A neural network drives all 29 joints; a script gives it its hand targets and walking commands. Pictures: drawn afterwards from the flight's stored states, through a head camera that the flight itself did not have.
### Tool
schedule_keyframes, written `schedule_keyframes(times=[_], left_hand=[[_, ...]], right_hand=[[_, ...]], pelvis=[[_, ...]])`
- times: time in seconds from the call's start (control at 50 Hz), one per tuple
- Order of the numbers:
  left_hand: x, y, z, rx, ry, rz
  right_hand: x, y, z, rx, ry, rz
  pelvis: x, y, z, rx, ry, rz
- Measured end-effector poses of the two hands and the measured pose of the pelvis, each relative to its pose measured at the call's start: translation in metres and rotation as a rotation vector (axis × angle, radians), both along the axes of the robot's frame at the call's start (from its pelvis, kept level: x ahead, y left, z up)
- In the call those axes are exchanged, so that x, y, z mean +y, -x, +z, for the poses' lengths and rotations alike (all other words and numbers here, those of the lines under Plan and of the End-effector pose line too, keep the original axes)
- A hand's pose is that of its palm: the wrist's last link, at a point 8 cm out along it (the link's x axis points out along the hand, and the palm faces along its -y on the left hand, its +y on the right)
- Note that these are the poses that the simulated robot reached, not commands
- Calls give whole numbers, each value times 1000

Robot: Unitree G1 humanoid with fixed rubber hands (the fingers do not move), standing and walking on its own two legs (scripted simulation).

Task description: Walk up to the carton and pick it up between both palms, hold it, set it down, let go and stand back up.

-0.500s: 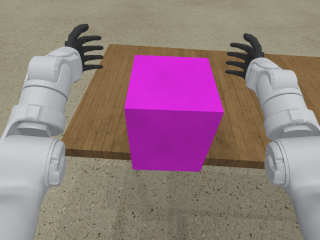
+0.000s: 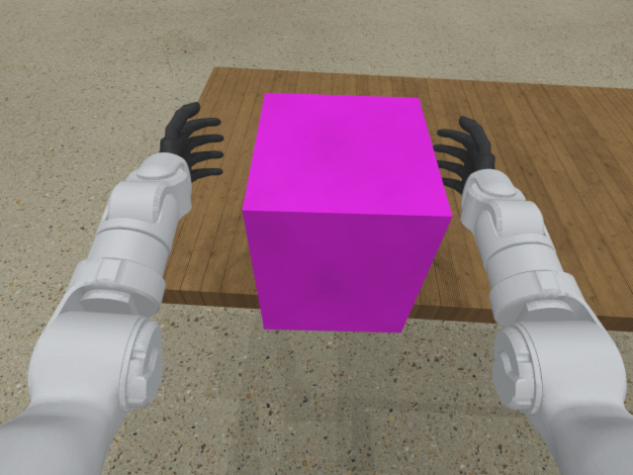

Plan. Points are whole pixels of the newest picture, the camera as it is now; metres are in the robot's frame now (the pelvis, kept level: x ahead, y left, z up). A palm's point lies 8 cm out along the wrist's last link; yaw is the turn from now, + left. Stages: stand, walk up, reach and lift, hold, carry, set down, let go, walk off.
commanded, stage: reach and lift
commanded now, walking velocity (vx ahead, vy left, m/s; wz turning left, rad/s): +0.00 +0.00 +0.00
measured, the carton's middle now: (337, 220) +0.45 -0.08 +0.08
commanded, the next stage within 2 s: none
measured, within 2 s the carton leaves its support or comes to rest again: leaves its support in 1.88 s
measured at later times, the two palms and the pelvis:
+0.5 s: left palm (188, 181) +0.48 +0.11 +0.14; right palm (459, 191) +0.43 -0.24 +0.13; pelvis +0.01 +0.00 +0.00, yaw -1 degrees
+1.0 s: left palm (222, 185) +0.47 +0.06 +0.14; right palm (450, 195) +0.43 -0.22 +0.13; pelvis -0.01 +0.00 +0.00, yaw -2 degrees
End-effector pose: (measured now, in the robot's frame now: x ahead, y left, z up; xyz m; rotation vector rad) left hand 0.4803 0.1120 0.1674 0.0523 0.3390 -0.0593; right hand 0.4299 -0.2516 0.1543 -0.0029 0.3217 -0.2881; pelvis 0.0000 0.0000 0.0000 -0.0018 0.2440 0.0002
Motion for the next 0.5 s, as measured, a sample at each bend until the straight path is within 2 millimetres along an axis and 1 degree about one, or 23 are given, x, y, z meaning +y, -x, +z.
schedule_keyframes(times=[0.16,0.22,0.28,0.38,0.5], left_hand=[[-3,-2,-26,-4,-4,2],[-5,-3,-33,-11,-8,4],[-6,-3,-33,-24,-12,9],[-8,-4,-27,-39,-12,12],[-7,-1,-28,-28,-3,9]], right_hand=[[7,-3,-27,10,2,6],[9,-4,-33,1,4,9],[9,-6,-33,-18,11,11],[9,-9,-26,-36,31,15],[11,-5,-26,-18,32,13]], pelvis=[[-1,-6,0,25,-1,-4],[-1,-9,-1,41,-1,-5],[-1,-12,-1,54,0,-6],[0,-14,-1,45,1,-12],[0,-12,0,10,1,-19]])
